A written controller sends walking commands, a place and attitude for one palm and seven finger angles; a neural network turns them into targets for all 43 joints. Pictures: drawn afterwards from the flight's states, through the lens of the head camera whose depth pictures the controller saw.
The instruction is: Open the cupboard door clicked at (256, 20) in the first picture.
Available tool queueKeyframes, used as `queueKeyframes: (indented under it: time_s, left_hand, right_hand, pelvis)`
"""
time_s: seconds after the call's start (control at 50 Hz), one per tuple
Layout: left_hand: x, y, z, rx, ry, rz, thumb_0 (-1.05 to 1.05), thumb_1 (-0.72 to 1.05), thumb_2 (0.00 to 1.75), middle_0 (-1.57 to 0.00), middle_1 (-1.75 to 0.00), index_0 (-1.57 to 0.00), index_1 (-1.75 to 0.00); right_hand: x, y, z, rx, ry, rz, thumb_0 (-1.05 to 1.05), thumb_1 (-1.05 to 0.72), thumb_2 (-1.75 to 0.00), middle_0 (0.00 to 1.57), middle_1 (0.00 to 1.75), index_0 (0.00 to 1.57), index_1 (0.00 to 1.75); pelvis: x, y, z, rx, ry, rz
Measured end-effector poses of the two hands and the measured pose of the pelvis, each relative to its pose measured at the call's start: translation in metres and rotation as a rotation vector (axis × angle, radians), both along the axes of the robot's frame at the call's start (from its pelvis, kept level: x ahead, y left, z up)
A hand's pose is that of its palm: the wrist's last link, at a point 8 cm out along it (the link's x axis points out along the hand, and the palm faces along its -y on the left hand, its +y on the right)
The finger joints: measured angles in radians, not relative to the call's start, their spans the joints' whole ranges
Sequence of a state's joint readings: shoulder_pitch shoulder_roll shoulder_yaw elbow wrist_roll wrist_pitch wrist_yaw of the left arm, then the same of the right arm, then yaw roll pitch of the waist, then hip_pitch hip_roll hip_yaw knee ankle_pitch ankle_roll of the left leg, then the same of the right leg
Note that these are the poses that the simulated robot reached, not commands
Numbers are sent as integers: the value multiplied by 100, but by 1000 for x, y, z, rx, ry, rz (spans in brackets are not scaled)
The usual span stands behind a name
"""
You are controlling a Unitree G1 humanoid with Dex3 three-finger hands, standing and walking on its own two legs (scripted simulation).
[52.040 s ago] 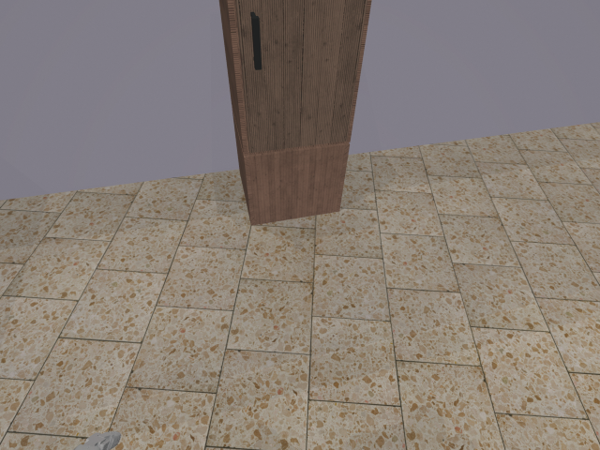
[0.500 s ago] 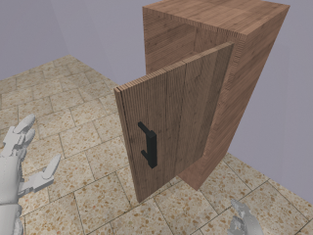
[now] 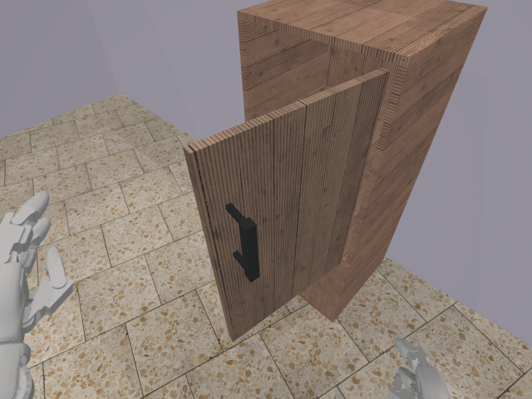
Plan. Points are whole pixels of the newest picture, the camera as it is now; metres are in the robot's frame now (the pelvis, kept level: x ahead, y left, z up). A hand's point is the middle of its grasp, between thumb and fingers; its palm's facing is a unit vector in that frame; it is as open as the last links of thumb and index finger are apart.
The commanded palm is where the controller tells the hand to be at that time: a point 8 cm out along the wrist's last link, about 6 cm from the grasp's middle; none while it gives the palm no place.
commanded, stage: step back with the hand held close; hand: left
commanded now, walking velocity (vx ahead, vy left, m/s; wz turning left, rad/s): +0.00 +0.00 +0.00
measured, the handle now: (242, 243) +0.34 +0.09 +0.05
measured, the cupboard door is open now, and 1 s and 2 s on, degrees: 80 80 80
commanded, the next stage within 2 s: stop stepping back and stand still in 1.18 s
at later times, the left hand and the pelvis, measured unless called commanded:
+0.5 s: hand (56, 295) +0.17 +0.27 +0.15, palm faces +0.31 -0.78 -0.55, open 7.4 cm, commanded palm +0.11 +0.32 +0.17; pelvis -0.04 +0.02 -0.01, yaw -2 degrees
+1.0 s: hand (3, 388) +0.08 +0.26 +0.15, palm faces +0.37 -0.79 -0.49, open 7.4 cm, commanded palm +0.01 +0.31 +0.17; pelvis -0.13 +0.01 -0.01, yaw +0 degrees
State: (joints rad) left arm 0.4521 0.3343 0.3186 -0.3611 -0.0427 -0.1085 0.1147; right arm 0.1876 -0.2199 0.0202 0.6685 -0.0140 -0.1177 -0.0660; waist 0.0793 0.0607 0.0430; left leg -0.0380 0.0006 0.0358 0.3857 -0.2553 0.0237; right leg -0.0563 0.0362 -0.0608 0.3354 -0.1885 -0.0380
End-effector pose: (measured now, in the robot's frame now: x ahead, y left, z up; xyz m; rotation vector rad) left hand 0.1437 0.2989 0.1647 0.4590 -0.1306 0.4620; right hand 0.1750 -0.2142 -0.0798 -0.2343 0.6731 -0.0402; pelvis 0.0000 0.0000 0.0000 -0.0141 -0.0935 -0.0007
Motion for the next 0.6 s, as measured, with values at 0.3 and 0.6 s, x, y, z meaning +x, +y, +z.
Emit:
queueKeyframes:
  time_s: [0.3, 0.6]
  left_hand:
    - [15, -3, 3, 94, 41, -101, 1, 90, 89, -21, -30, -21, -30]
    - [-33, 17, 8, 181, -1, -109, 1, 89, 89, -22, -30, -22, -30]
  right_hand:
    - [-15, -16, 1, -23, 29, -88, 1, -91, -90, 20, 30, 21, 30]
    - [-69, -3, -1, -74, 42, -130, 1, -91, -90, 20, 30, 20, 30]
  pelvis:
    - [-13, 6, -2, -5, 91, -22]
    - [-56, 24, -13, 21, 94, -12]
